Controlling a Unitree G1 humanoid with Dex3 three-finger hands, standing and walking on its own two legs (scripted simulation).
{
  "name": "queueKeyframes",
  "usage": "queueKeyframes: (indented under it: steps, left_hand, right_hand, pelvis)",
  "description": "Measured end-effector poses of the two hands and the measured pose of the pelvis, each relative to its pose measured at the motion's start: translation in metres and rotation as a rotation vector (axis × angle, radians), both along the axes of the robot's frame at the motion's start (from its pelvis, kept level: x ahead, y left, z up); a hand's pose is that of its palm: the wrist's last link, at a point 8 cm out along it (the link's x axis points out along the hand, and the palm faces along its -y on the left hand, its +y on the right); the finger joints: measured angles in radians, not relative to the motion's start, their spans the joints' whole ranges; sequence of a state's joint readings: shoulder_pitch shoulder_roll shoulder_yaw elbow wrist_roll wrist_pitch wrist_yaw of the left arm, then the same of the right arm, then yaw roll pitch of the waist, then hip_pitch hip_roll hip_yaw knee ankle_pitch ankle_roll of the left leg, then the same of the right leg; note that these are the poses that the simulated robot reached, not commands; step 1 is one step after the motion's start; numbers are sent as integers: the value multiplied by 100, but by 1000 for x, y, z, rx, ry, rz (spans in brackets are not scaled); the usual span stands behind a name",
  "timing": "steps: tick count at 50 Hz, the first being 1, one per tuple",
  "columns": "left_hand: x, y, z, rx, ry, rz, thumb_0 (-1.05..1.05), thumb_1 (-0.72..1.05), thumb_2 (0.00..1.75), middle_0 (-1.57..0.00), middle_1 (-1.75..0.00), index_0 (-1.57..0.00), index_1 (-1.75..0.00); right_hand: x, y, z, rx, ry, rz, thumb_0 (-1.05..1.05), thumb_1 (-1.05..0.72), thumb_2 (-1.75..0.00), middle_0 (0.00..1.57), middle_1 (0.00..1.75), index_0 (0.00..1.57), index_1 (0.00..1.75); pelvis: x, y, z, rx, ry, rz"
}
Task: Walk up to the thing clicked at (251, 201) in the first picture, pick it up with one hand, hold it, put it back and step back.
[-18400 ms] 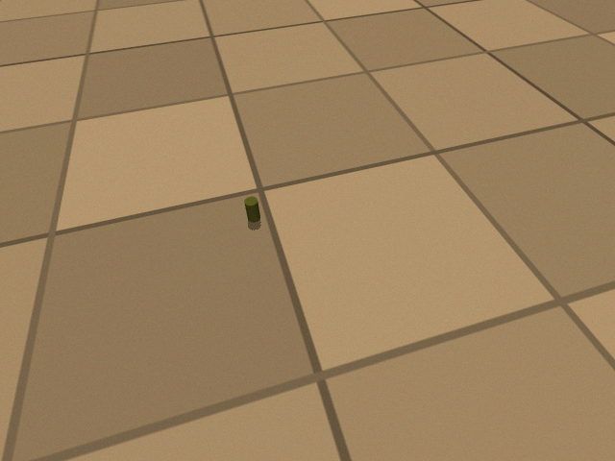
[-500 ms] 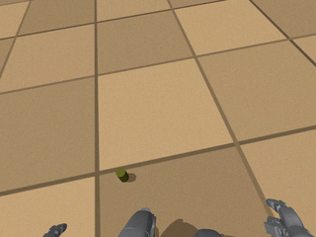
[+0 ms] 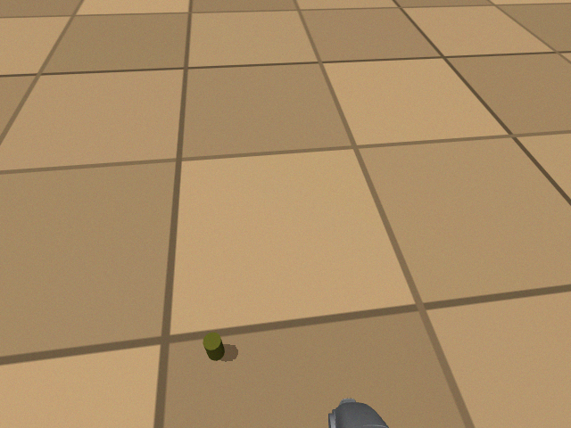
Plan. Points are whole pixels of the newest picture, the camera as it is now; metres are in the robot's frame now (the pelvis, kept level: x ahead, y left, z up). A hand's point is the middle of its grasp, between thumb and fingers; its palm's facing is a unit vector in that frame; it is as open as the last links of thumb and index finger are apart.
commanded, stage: walk up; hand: left
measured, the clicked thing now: (214, 346) +0.47 +0.24 -0.71
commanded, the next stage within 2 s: none
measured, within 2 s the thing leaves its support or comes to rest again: neither
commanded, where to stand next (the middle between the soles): +0.07 +0.01 m, yaw -3 degrees
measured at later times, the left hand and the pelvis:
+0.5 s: hand out of the picture +0.07 +0.26 -0.16, palm faces +0.00 -0.93 -0.38, open 7.4 cm; pelvis -0.06 +0.00 -0.02, yaw +2 degrees
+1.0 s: hand out of the picture +0.06 +0.23 -0.11, palm faces -0.05 -0.88 -0.46, open 7.4 cm; pelvis -0.01 -0.05 +0.00, yaw -2 degrees
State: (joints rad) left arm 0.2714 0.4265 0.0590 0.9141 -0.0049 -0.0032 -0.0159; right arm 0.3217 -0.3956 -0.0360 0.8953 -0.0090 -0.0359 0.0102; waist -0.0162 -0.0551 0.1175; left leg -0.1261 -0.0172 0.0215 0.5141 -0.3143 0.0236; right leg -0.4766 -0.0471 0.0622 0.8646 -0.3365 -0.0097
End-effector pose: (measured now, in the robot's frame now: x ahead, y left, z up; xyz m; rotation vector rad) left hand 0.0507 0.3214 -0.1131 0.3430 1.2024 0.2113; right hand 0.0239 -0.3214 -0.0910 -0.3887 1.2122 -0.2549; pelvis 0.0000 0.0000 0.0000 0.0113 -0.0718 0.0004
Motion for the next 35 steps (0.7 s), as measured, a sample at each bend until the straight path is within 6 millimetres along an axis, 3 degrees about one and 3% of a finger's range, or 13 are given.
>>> queueKeyframes:
  steps: [6,11,14,17,21,27,31,35]
  left_hand:
    - [46,-24,-8,21,-60,-32,1,91,90,-20,-30,-20,-30]
    - [64,-41,-4,29,-106,-80,1,91,90,-20,-30,-20,-30]
    - [68,-44,0,37,-141,-93,1,90,90,-20,-30,-21,-30]
    - [67,-41,0,42,-179,-96,1,90,90,-20,-30,-21,-30]
    - [50,-28,-9,16,-213,-67,0,90,90,-20,-30,-21,-30]
    - [-12,-11,-13,5,-65,-2,1,90,90,-20,-30,-20,-30]
    - [-53,-6,-8,-1,52,-12,1,91,90,-20,-30,-20,-30]
    - [-63,-9,0,18,119,-40,1,91,90,-20,-30,-20,-30]
  right_hand:
    - [33,-10,-30,36,-10,-19,0,-90,-90,20,30,20,30]
    - [58,-6,-48,67,-47,-5,0,-90,-90,20,29,20,30]
    - [57,-1,-50,74,-57,22,0,-90,-90,20,29,20,30]
    - [43,4,-52,68,-45,47,0,-90,-90,20,29,20,30]
    - [8,7,-50,38,-1,64,0,-90,-90,20,30,20,30]
    - [-47,5,-25,13,72,19,0,-90,-90,20,30,20,30]
    - [-60,-6,-9,10,46,-11,0,-90,-90,21,30,20,30]
    - [-67,-24,1,3,16,-37,0,-90,-90,21,30,20,30]
  pelvis:
    - [3,-15,-18,6,10,-7]
    - [-16,-18,-22,4,14,-3]
    - [-28,-16,-22,11,30,4]
    - [-41,-12,-25,7,39,15]
    - [-57,-5,-33,19,28,36]
    - [-66,-3,-14,-8,30,25]
    - [-59,-7,-4,-16,38,-8]
    - [-49,-19,0,-15,40,-30]
